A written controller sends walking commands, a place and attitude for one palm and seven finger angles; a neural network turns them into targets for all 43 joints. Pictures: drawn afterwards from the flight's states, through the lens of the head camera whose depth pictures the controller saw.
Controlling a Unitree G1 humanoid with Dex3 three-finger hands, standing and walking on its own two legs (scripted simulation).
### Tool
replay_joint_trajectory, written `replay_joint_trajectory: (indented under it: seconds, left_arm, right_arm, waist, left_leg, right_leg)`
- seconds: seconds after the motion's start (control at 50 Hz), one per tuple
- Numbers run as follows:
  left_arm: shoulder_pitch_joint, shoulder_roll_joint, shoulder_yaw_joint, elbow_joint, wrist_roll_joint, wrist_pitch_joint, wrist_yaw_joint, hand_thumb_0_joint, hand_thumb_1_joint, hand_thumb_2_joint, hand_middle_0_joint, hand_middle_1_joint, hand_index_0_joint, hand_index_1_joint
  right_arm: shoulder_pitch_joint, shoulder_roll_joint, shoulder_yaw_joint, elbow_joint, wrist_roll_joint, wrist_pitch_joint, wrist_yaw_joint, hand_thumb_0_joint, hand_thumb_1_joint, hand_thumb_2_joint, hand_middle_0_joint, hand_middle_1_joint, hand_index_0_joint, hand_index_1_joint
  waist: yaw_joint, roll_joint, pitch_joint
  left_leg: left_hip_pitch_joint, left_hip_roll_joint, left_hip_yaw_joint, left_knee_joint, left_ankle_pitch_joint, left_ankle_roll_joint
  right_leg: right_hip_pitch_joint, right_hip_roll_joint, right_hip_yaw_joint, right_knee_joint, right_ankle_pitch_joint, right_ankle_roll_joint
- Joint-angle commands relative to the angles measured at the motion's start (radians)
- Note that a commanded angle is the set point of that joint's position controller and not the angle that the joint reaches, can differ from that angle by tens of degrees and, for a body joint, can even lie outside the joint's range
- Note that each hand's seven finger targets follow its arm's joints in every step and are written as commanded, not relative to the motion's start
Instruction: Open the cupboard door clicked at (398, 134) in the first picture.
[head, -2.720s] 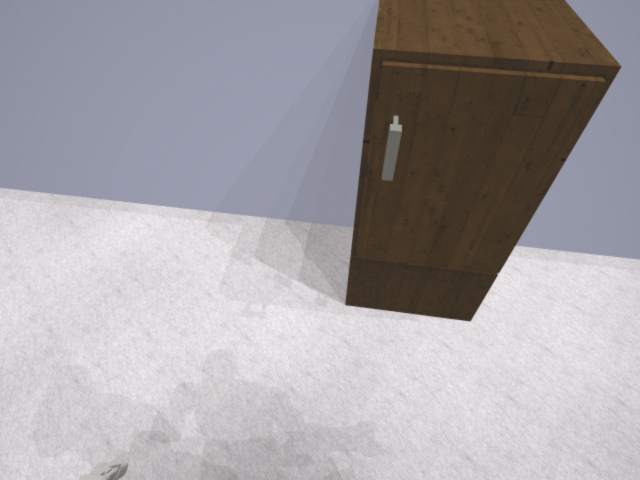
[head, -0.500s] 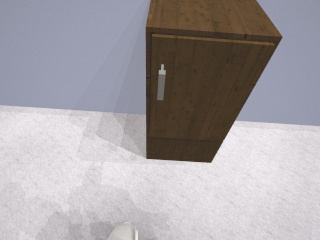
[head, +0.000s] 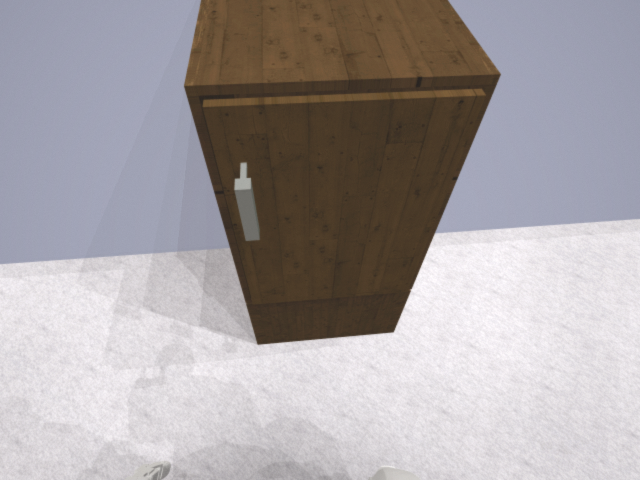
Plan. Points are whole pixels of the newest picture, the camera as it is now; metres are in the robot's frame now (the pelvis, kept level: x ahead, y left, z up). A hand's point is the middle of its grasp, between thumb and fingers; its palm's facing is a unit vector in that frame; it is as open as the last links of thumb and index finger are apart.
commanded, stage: come to a stop and stand still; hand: left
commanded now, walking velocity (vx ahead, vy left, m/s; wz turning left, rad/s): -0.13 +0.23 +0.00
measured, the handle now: (248, 202) +0.54 +0.13 -0.02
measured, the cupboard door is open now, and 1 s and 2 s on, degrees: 0 0 0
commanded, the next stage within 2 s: look again from close up in 0.88 s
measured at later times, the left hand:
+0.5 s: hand out of the picture -0.01 +0.22 -0.18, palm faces +0.12 -0.97 -0.23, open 7.4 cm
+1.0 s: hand out of the picture -0.05 +0.20 -0.17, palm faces +0.03 -0.98 -0.19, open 7.3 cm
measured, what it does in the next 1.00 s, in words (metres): steps on the spot: right foot, then left foot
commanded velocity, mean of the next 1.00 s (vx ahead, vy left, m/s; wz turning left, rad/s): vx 0.00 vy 0.05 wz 0.00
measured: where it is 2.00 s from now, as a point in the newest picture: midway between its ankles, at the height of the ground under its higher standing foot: outside the picture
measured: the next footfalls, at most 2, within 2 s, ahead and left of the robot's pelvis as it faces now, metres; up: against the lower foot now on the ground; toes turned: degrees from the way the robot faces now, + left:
right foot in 0.02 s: +0.09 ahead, -0.13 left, +0.00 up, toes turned -5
left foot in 0.46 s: -0.03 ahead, +0.13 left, +0.00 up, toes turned +6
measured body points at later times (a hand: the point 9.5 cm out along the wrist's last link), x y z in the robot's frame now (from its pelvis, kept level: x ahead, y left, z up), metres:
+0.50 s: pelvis -0.04 +0.02 +0.00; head -0.02 +0.03 +0.44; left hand -0.02 +0.27 -0.16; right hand +0.06 -0.23 -0.14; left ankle -0.07 +0.13 -0.74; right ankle +0.05 -0.13 -0.73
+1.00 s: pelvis -0.05 +0.04 +0.01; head -0.04 +0.04 +0.46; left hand -0.05 +0.25 -0.15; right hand -0.05 -0.17 -0.15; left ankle -0.07 +0.13 -0.73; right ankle -0.05 -0.08 -0.73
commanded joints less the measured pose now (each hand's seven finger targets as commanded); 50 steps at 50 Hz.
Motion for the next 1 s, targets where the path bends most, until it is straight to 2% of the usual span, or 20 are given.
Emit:
replay_joint_trajectory:
  seconds: [0.0,0.02,0.04,0.1,0.14,0.32,0.38,0.42,0.44,0.46,0.48,0.52,0.56,0.66,0.7,0.76,0.8,0.94,0.96,0.98]
  left_arm:
    - [0.178,0.222,0.03,-0.013,0.003,-0.039,0.015,0.0,0.9,0.9,-0.2,-0.3,-0.2,-0.3]
    - [0.179,0.206,0.021,-0.019,-0.003,-0.033,0.016,0.0,0.9,0.9,-0.2,-0.3,-0.2,-0.3]
    - [0.13,0.209,0.031,-0.019,-0.003,-0.034,0.022,0.0,0.9,0.9,-0.2,-0.3,-0.2,-0.3]
    - [0.067,0.149,0.02,-0.036,-0.009,-0.027,0.036,0.0,0.9,0.9,-0.2,-0.3,-0.2,-0.3]
    - [0.079,0.15,0.023,-0.034,-0.01,-0.029,0.04,0.0,0.9,0.9,-0.2,-0.3,-0.2,-0.3]
    - [0.108,0.172,0.033,-0.029,0.012,-0.015,0.031,0.0,0.9,0.9,-0.2,-0.3,-0.2,-0.3]
    - [0.088,0.179,0.033,-0.025,0.007,-0.005,0.024,0.0,0.9,0.9,-0.2,-0.3,-0.2,-0.3]
    - [0.084,0.134,0.018,-0.021,-0.007,0.007,0.018,0.0,0.9,0.9,-0.2,-0.3,-0.2,-0.3]
    - [0.091,0.08,0.009,-0.031,-0.015,0.013,0.012,0.0,0.9,0.9,-0.2,-0.3,-0.2,-0.3]
    - [0.093,0.045,0.001,-0.04,-0.014,0.013,0.009,0.0,0.9,0.9,-0.2,-0.3,-0.2,-0.3]
    - [0.072,0.052,-0.002,-0.02,-0.004,0.023,0.013,0.0,0.9,0.9,-0.2,-0.3,-0.2,-0.3]
    - [0.149,0.054,0.003,0.031,0.0,0.02,0.004,0.0,0.9,0.9,-0.2,-0.3,-0.2,-0.3]
    - [0.204,0.042,-0.009,0.068,-0.003,0.006,0.001,0.0,0.9,0.9,-0.2,-0.3,-0.2,-0.3]
    - [0.155,0.016,-0.038,0.087,-0.016,-0.015,0.015,0.0,0.9,0.9,-0.2,-0.3,-0.2,-0.3]
    - [0.208,0.021,-0.041,0.127,-0.018,-0.028,0.021,0.0,0.9,0.9,-0.2,-0.3,-0.2,-0.3]
    - [0.214,0.046,-0.047,0.163,-0.018,-0.042,0.029,0.0,0.9,0.9,-0.2,-0.3,-0.2,-0.3]
    - [0.202,0.024,-0.055,0.171,-0.02,-0.043,0.03,0.0,0.9,0.9,-0.2,-0.3,-0.2,-0.3]
    - [0.197,0.004,-0.059,0.185,-0.022,-0.031,0.03,0.0,0.9,0.9,-0.2,-0.3,-0.2,-0.3]
    - [0.184,0.164,-0.074,0.079,-0.004,-0.048,0.033,0.0,0.9,0.9,-0.2,-0.3,-0.2,-0.3]
    - [0.218,0.098,-0.049,0.086,-0.01,-0.055,0.038,0.0,0.9,0.9,-0.2,-0.3,-0.2,-0.3]
  right_arm:
    - [0.083,-0.046,-0.014,-0.086,0.014,0.007,0.008,0.0,-0.9,-0.9,0.2,0.3,0.2,0.3]
    - [0.057,-0.057,-0.018,-0.09,0.011,0.023,0.003,0.0,-0.9,-0.9,0.2,0.3,0.2,0.3]
    - [0.073,-0.059,-0.017,-0.085,0.008,0.029,0.0,0.0,-0.9,-0.9,0.2,0.3,0.2,0.3]
    - [0.019,-0.103,-0.024,-0.067,0.002,0.035,0.01,0.0,-0.9,-0.9,0.2,0.3,0.2,0.3]
    - [0.002,-0.105,-0.022,-0.075,0.0,0.043,0.016,0.0,-0.9,-0.9,0.2,0.3,0.2,0.3]
    - [-0.057,-0.079,-0.007,-0.113,0.005,0.028,0.037,0.0,-0.9,-0.9,0.2,0.3,0.2,0.3]
    - [0.027,-0.069,0.002,-0.097,0.011,0.012,0.031,0.0,-0.9,-0.9,0.2,0.3,0.2,0.3]
    - [0.095,-0.096,0.006,-0.071,0.011,-0.001,0.025,0.0,-0.9,-0.9,0.2,0.3,0.2,0.3]
    - [0.078,-0.159,-0.004,-0.088,0.0,-0.005,0.023,0.0,-0.9,-0.9,0.2,0.3,0.2,0.3]
    - [0.014,-0.215,-0.007,-0.127,0.0,-0.003,0.016,0.0,-0.9,-0.9,0.2,0.3,0.2,0.3]
    - [-0.058,-0.206,-0.004,-0.128,-0.001,-0.007,0.009,0.0,-0.9,-0.9,0.2,0.3,0.2,0.3]
    - [-0.14,-0.149,0.018,-0.124,0.001,-0.012,-0.003,0.0,-0.9,-0.9,0.2,0.3,0.2,0.3]
    - [-0.127,-0.133,0.026,-0.107,0.009,-0.023,-0.006,0.0,-0.9,-0.9,0.2,0.3,0.2,0.3]
    - [0.014,-0.126,0.022,-0.023,0.01,-0.034,-0.016,0.0,-0.9,-0.9,0.2,0.3,0.2,0.3]
    - [0.024,-0.117,0.027,-0.006,0.02,-0.041,-0.017,0.0,-0.9,-0.9,0.2,0.3,0.2,0.3]
    - [0.017,-0.064,0.038,0.007,0.026,-0.043,-0.009,0.0,-0.9,-0.9,0.2,0.3,0.2,0.3]
    - [0.018,-0.073,0.041,0.028,0.022,-0.038,-0.011,0.0,-0.9,-0.9,0.2,0.3,0.2,0.3]
    - [0.04,-0.056,0.056,0.072,0.018,-0.04,-0.011,0.0,-0.9,-0.9,0.2,0.3,0.2,0.3]
    - [0.022,-0.175,0.047,-0.04,0.012,-0.046,0.01,0.0,-0.9,-0.9,0.2,0.3,0.2,0.3]
    - [0.002,-0.182,0.03,-0.056,0.005,-0.076,0.002,0.0,-0.9,-0.9,0.2,0.3,0.2,0.3]
  waist:
    - [0.06,-0.244,-0.217]
    - [0.078,-0.186,-0.212]
    - [0.052,-0.307,-0.228]
    - [0.052,-0.152,-0.162]
    - [0.06,-0.159,-0.17]
    - [0.089,-0.202,-0.124]
    - [0.049,-0.195,-0.132]
    - [0.018,-0.072,-0.119]
    - [0.021,0.149,-0.065]
    - [0.034,0.271,-0.021]
    - [0.035,0.3,0.007]
    - [0.091,0.223,0.027]
    - [0.096,0.141,-0.03]
    - [0.039,0.114,-0.097]
    - [0.062,0.068,-0.13]
    - [0.043,-0.017,-0.116]
    - [0.042,-0.092,-0.087]
    - [0.053,0.006,-0.005]
    - [0.036,-0.063,0.06]
    - [0.063,-0.042,-0.058]
  left_leg:
    - [-0.195,-0.095,-0.09,0.4,-0.355,0.006]
    - [-0.183,-0.1,-0.173,0.515,-0.361,0.018]
    - [-0.239,-0.111,-0.198,0.601,-0.344,0.012]
    - [-0.294,-0.097,-0.208,0.72,-0.167,-0.01]
    - [-0.305,-0.102,-0.21,0.709,-0.118,-0.021]
    - [-0.142,-0.104,-0.131,0.286,-0.162,0.007]
    - [0.015,-0.126,-0.087,0.043,-0.082,0.027]
    - [0.171,-0.09,-0.126,-0.163,-0.022,0.044]
    - [0.088,0.066,-0.353,-0.288,-0.175,0.1]
    - [-0.075,0.197,-0.477,-0.399,-0.257,0.157]
    - [-0.184,0.19,-0.492,-0.448,-0.295,0.172]
    - [-0.175,0.098,-0.336,-0.392,-0.138,0.167]
    - [-0.022,0.066,-0.251,-0.319,0.131,0.175]
    - [0.203,0.091,-0.27,-0.194,0.642,0.198]
    - [0.161,0.057,-0.259,-0.139,0.603,0.148]
    - [0.065,-0.019,-0.212,-0.166,0.357,0.074]
    - [0.098,-0.019,-0.201,-0.186,0.299,0.07]
    - [0.051,-0.018,-0.21,-0.257,0.159,0.076]
    - [-0.006,-0.056,-0.234,-0.207,0.328,0.062]
    - [0.017,-0.02,-0.227,-0.123,0.388,0.074]
  right_leg:
    - [0.288,-0.384,0.324,-0.245,0.792,-0.136]
    - [0.218,-0.375,0.263,-0.252,0.756,-0.177]
    - [0.242,-0.349,0.307,-0.258,0.722,-0.184]
    - [0.228,-0.286,0.207,-0.241,0.641,-0.176]
    - [0.241,-0.286,0.192,-0.263,0.552,-0.178]
    - [0.146,-0.26,0.237,-0.398,-0.035,-0.178]
    - [0.079,-0.214,0.201,-0.374,-0.098,-0.143]
    - [-0.067,-0.132,0.129,-0.281,-0.23,-0.066]
    - [-0.142,-0.033,0.046,-0.138,-0.276,-0.017]
    - [-0.103,0.022,-0.016,0.029,-0.239,0.004]
    - [-0.063,0.01,0.054,0.145,-0.237,0.004]
    - [-0.044,0.022,0.078,0.277,-0.151,-0.003]
    - [-0.055,0.015,0.057,0.245,-0.139,0.005]
    - [0.053,0.009,0.024,-0.1,-0.139,0.012]
    - [0.209,-0.008,0.041,-0.297,0.075,0.005]
    - [0.291,-0.103,0.118,-0.257,0.361,-0.05]
    - [0.234,-0.085,0.116,-0.266,0.307,-0.051]
    - [0.204,-0.052,0.107,-0.314,0.087,-0.036]
    - [0.181,-0.013,0.065,-0.234,0.155,-0.049]
    - [0.218,-0.041,0.085,-0.196,0.156,-0.051]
